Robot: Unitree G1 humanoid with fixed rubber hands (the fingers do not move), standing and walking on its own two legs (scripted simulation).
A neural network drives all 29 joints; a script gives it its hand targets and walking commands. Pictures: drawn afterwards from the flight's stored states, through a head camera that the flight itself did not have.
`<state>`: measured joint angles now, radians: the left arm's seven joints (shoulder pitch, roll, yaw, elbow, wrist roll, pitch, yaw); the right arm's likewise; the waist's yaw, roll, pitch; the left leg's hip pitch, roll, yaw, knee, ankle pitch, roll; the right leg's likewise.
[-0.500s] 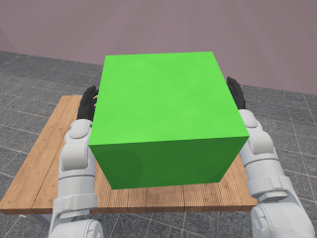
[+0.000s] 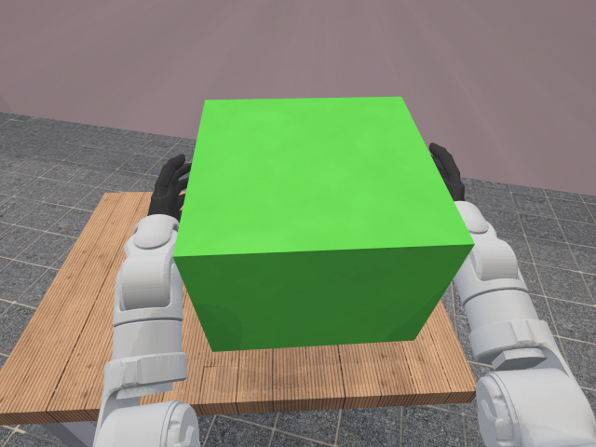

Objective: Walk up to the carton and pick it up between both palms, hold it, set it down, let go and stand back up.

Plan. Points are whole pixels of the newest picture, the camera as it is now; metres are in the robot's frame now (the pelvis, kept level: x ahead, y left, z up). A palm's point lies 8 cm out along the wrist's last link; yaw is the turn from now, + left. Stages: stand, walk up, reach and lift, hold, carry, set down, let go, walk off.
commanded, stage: hold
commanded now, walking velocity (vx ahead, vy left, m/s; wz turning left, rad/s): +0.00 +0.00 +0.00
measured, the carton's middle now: (309, 220) +0.37 -0.02 +0.16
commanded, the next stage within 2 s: none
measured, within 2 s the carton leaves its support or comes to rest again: neither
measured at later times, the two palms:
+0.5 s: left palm (140, 220) +0.35 +0.19 +0.18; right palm (423, 192) +0.37 -0.17 +0.20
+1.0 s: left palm (150, 219) +0.35 +0.18 +0.18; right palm (427, 194) +0.38 -0.18 +0.19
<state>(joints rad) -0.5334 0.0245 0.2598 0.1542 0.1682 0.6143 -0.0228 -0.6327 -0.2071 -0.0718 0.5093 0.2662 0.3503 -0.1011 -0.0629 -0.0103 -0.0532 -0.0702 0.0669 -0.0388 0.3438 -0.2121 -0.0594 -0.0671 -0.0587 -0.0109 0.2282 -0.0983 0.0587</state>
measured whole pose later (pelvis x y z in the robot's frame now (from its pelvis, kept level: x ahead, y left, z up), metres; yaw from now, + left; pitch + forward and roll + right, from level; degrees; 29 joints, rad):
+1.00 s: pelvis -0.01 -0.01 +0.00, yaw +2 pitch -3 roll -1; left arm -0.57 0.07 0.31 0.23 0.14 0.58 -0.06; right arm -0.70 -0.16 -0.09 0.55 0.21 0.36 -0.12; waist -0.05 0.00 -0.05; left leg -0.08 0.06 -0.08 0.31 -0.18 -0.06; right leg -0.08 -0.06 -0.05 0.23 -0.10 0.06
